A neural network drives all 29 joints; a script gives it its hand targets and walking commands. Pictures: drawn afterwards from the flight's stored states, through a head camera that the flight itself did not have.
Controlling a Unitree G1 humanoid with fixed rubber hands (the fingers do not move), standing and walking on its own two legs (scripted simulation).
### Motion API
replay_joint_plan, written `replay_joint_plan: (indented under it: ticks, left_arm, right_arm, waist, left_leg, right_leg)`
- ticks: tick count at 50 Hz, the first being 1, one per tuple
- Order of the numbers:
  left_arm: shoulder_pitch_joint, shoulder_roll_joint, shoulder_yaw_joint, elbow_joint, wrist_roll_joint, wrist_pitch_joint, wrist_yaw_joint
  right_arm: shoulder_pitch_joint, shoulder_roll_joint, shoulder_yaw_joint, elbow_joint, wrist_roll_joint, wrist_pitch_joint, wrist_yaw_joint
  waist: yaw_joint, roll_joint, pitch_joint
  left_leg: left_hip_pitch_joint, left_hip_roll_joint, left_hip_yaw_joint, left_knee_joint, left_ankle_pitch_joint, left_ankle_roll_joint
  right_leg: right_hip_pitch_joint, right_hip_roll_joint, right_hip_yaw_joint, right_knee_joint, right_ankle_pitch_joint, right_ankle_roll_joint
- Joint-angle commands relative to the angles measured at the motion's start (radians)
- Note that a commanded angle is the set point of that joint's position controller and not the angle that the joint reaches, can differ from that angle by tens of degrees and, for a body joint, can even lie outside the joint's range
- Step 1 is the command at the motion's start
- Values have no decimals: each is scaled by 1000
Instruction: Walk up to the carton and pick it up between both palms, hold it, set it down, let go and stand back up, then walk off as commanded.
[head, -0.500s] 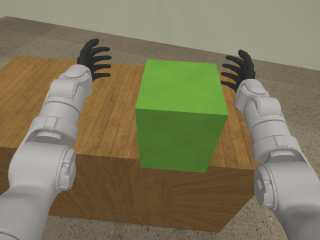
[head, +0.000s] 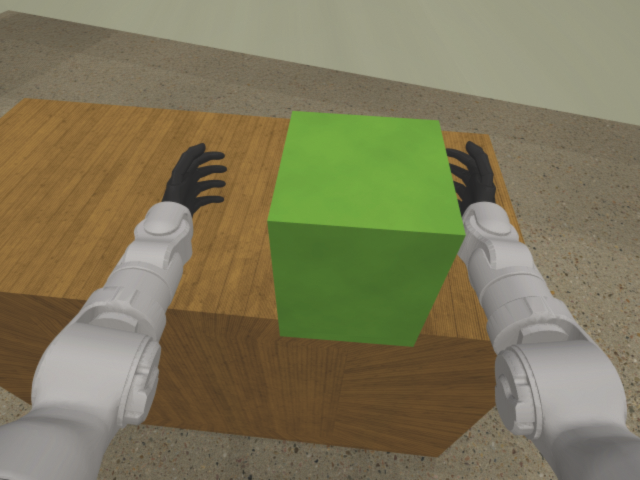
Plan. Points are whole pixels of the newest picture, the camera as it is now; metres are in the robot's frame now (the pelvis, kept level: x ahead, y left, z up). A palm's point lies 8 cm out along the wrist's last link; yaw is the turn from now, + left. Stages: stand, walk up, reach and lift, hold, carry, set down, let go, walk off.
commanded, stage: reach and lift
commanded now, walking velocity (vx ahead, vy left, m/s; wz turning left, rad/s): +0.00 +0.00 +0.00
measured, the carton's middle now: (355, 233) +0.44 -0.03 +0.06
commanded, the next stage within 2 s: none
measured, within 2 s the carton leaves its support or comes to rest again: neither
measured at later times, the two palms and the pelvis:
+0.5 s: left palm (211, 210) +0.42 +0.16 +0.11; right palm (439, 209) +0.43 -0.14 +0.12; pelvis +0.00 +0.00 +0.00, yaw +0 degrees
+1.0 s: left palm (193, 222) +0.40 +0.18 +0.11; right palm (425, 222) +0.40 -0.11 +0.12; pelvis +0.00 +0.01 +0.00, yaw +0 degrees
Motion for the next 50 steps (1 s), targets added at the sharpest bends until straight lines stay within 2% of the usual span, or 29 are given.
replay_joint_plan:
  ticks: [1, 3, 6, 8, 9, 13, 14, 15, 18, 21, 23, 24, 26, 29, 30, 31, 33, 36, 38, 41, 42, 43, 45, 50]
  left_arm:
    - [-416, 36, 43, -34, 10, -96, -7]
    - [-396, 13, 43, -68, 16, -100, -2]
    - [-401, 11, 56, -85, 37, -100, 6]
    - [-393, -1, 62, -87, 44, -103, 9]
    - [-398, -23, 57, -108, 50, -104, 9]
    - [-373, -72, 93, -98, 95, -105, 3]
    - [-392, -93, 96, -117, 108, -108, -4]
    - [-401, -107, 120, -109, 133, -111, -10]
    - [-404, -145, 181, -126, 200, -119, -9]
    - [-394, -188, 245, -136, 295, -110, -10]
    - [-400, -181, 287, -146, 347, -88, 1]
    - [-390, -207, 306, -164, 378, -80, 1]
    - [-420, -334, 290, -180, 420, -66, -24]
    - [-438, -657, 273, -171, 515, -40, -122]
    - [-402, -686, 274, -175, 530, -34, -134]
    - [-387, -677, 287, -172, 538, -25, -140]
    - [-392, -687, 270, -202, 525, -14, -146]
    - [-378, -696, 278, -206, 516, 1, -154]
    - [-392, -690, 290, -215, 518, 14, -159]
    - [-407, -716, 277, -223, 517, 33, -159]
    - [-413, -709, 282, -217, 517, 40, -162]
    - [-443, -709, 271, -220, 514, 40, -162]
    - [-450, -712, 276, -231, 512, 44, -163]
    - [-461, -716, 273, -220, 517, 49, -160]
  right_arm:
    - [-310, 17, 55, -51, -38, -67, 18]
    - [-289, 18, 58, -54, -30, -79, 17]
    - [-273, 19, 62, -29, -30, -80, 18]
    - [-270, 31, 74, -37, -21, -81, 18]
    - [-263, 45, 73, -43, -24, -84, 19]
    - [-255, 114, 68, -44, -60, -85, 20]
    - [-265, 135, 52, -41, -79, -87, 21]
    - [-281, 164, 39, -52, -105, -91, 24]
    - [-272, 210, -27, -52, -181, -107, 21]
    - [-262, 269, -84, -58, -257, -125, 22]
    - [-260, 275, -141, -55, -312, -140, 6]
    - [-252, 306, -155, -69, -339, -144, 6]
    - [-263, 427, -187, -54, -405, -144, 24]
    - [-278, 799, -176, -69, -529, -148, 105]
    - [-249, 847, -166, -76, -538, -151, 120]
    - [-247, 847, -165, -96, -543, -151, 129]
    - [-253, 843, -165, -126, -546, -157, 138]
    - [-263, 839, -155, -144, -545, -149, 142]
    - [-273, 833, -160, -146, -543, -142, 147]
    - [-297, 804, -194, -154, -555, -141, 152]
    - [-302, 804, -202, -149, -559, -140, 153]
    - [-318, 793, -222, -156, -571, -143, 154]
    - [-329, 804, -219, -152, -572, -142, 156]
    - [-334, 796, -258, -138, -597, -146, 161]
  waist:
    - [-49, -21, -527]
    - [-54, -22, -549]
    - [-47, 3, -540]
    - [-35, -2, -544]
    - [-42, 7, -555]
    - [-36, -20, -520]
    - [-48, -15, -493]
    - [-38, -20, -494]
    - [-51, -17, -483]
    - [-44, -13, -460]
    - [-53, -20, -443]
    - [-40, -22, -448]
    - [-59, -6, -415]
    - [-61, -21, -390]
    - [-56, -25, -403]
    - [-48, -28, -403]
    - [-61, -17, -423]
    - [-64, -32, -391]
    - [-65, -35, -352]
    - [-87, -16, -336]
    - [-83, -16, -321]
    - [-99, -8, -319]
    - [-93, -13, -307]
    - [-104, -6, -294]
  left_leg:
    - [-116, -5, -14, 67, 256, 0]
    - [-84, -8, -9, 78, 300, -7]
    - [-80, -10, -9, 78, 305, -13]
    - [-83, -13, -5, 86, 312, -13]
    - [-70, -12, -9, 83, 321, -17]
    - [-79, -16, -7, 67, 304, -7]
    - [-82, -15, -7, 56, 294, -7]
    - [-85, -16, -3, 51, 286, -4]
    - [-74, -20, 3, 31, 269, -6]
    - [-67, -22, 12, 2, 252, -6]
    - [-73, -23, 19, -16, 237, -5]
    - [-65, -24, 30, -22, 244, -4]
    - [-22, -22, 31, -44, 247, -9]
    - [11, -36, 47, -65, 239, -5]
    - [16, -39, 53, -67, 246, -3]
    - [9, -41, 56, -68, 260, -1]
    - [-8, -42, 58, -69, 255, 0]
    - [-15, -41, 54, -80, 227, 7]
    - [-19, -41, 51, -91, 190, 10]
    - [26, -32, 45, -94, 180, -1]
    - [30, -31, 47, -93, 174, 0]
    - [36, -27, 40, -99, 154, -5]
    - [44, -29, 49, -94, 150, -4]
    - [59, -25, 50, -99, 141, -10]
  right_leg:
    - [145, -5, -5, -15, 335, 29]
    - [143, 2, -11, -16, 387, 30]
    - [134, 3, -8, -19, 367, 26]
    - [136, 1, -4, -18, 389, 29]
    - [137, 5, -8, -19, 398, 27]
    - [157, -2, -1, -30, 394, 32]
    - [155, -6, -4, -30, 384, 35]
    - [165, -10, -4, -37, 375, 36]
    - [188, -15, -12, -47, 382, 36]
    - [229, -16, -19, -55, 382, 39]
    - [264, -18, -19, -58, 401, 46]
    - [286, -19, -18, -57, 430, 49]
    - [295, -19, -35, -71, 426, 47]
    - [385, -27, -44, -76, 457, 53]
    - [423, -26, -41, -68, 506, 59]
    - [461, -24, -41, -55, 556, 63]
    - [507, -24, -39, -38, 612, 72]
    - [526, -22, -43, -37, 623, 76]
    - [524, -22, -42, -41, 583, 79]
    - [476, -8, -63, -65, 469, 66]
    - [470, -8, -63, -70, 451, 64]
    - [458, -5, -66, -79, 410, 61]
    - [455, -3, -68, -84, 393, 61]
    - [430, 2, -79, -102, 335, 54]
